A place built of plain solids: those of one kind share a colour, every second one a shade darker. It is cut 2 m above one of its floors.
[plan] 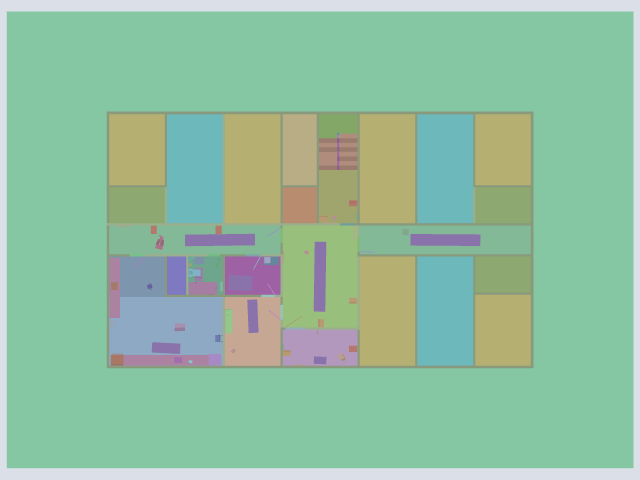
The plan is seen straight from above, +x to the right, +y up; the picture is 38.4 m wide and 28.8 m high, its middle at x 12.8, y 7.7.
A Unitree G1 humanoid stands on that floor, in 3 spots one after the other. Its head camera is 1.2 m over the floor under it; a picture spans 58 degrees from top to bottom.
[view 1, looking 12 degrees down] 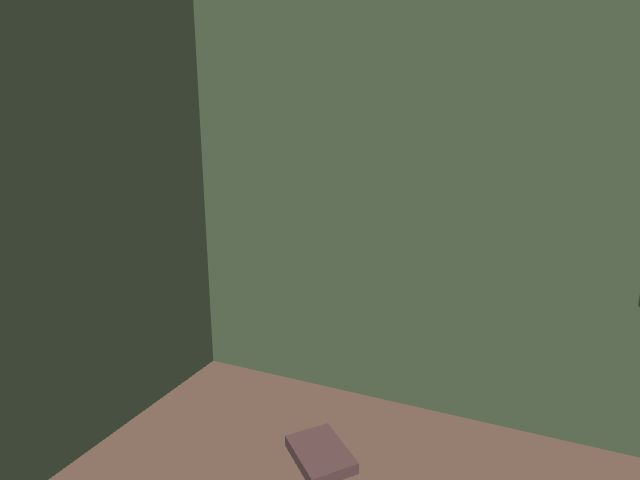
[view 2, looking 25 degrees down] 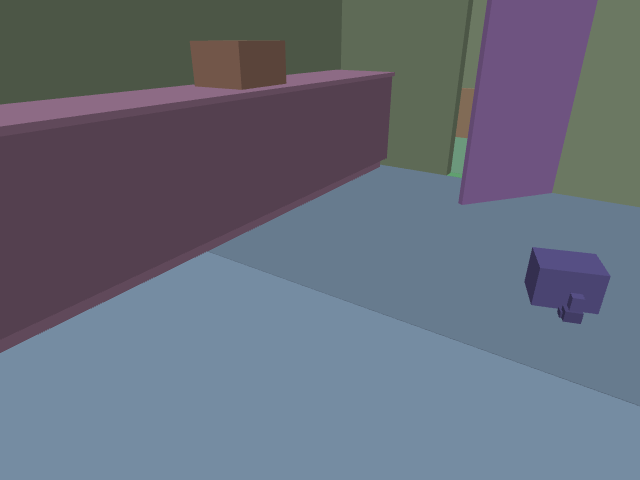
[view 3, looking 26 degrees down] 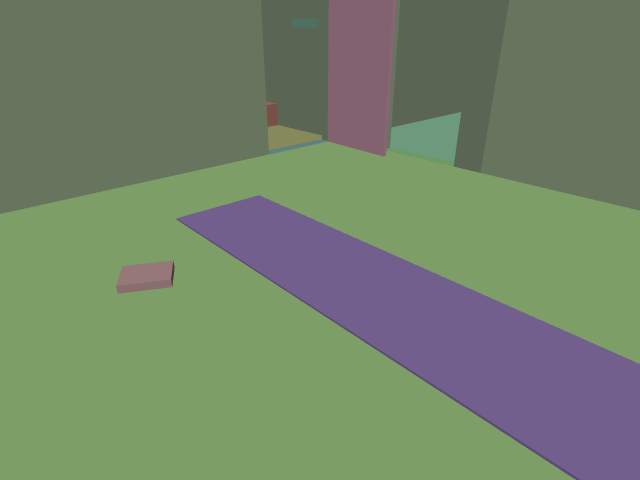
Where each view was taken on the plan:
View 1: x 8.97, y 1.62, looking -157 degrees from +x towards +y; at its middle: wall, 2.08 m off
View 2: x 2.62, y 2.67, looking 124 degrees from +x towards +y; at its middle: floor_kitchen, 2.84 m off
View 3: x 11.32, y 4.88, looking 47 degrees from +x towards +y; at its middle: rug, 2.71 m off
